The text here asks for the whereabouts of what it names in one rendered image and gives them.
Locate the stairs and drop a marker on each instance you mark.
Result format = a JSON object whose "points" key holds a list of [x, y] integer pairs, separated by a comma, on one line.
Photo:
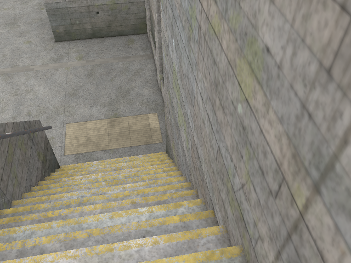
{"points": [[137, 209]]}

